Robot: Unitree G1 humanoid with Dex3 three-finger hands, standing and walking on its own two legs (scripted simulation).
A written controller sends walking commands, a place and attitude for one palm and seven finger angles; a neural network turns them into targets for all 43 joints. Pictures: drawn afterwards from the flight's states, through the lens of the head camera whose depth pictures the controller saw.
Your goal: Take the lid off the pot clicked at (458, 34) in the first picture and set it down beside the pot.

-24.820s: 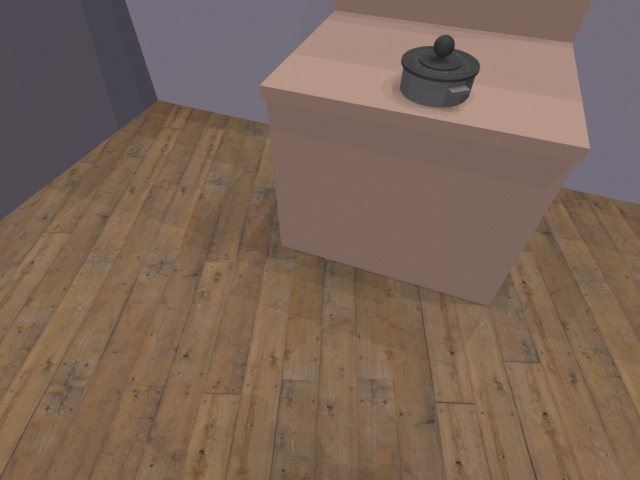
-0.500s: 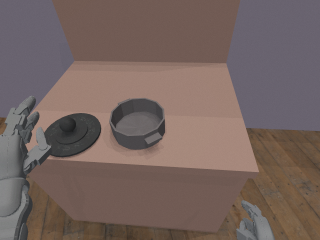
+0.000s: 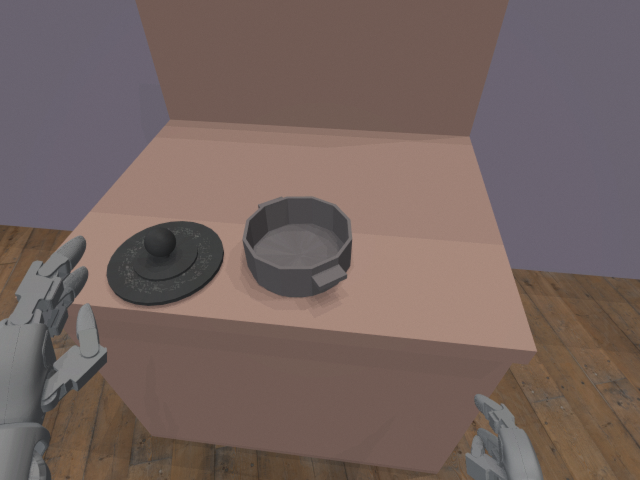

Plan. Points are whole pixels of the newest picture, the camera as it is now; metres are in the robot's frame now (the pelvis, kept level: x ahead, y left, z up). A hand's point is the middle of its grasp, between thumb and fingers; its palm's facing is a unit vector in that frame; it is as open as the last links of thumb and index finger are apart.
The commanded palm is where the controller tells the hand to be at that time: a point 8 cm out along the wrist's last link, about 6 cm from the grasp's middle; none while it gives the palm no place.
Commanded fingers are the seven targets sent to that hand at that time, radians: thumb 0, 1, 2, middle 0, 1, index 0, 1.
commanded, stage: draw the hand back to the body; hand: left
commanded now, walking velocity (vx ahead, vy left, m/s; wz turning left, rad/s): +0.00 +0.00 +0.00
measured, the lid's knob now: (160, 242) +0.47 +0.35 +0.01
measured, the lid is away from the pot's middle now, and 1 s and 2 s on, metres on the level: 0.24 0.24 0.24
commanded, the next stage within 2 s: step back with the hand held close in 0.02 s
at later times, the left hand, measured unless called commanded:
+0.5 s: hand (78, 368) +0.17 +0.26 +0.14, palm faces +0.23 -0.86 -0.46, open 7.4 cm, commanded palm +0.11 +0.31 +0.17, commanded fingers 0.00 0.90 0.90 -0.20 -0.30 -0.20 -0.30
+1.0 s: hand (21, 431) +0.11 +0.26 +0.15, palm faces +0.35 -0.83 -0.43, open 7.4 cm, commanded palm +0.04 +0.31 +0.17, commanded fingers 0.00 0.90 0.90 -0.20 -0.30 -0.20 -0.30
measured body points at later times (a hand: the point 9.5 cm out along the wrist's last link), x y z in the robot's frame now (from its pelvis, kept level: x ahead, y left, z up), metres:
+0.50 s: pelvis -0.02 +0.03 -0.01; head +0.00 +0.05 +0.44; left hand +0.15 +0.30 +0.16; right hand +0.15 -0.22 -0.08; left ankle +0.02 +0.11 -0.74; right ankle -0.03 -0.13 -0.74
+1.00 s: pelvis -0.08 +0.03 -0.02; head -0.07 +0.06 +0.42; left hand +0.08 +0.31 +0.17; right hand +0.09 -0.20 -0.08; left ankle +0.02 +0.11 -0.74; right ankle -0.03 -0.13 -0.74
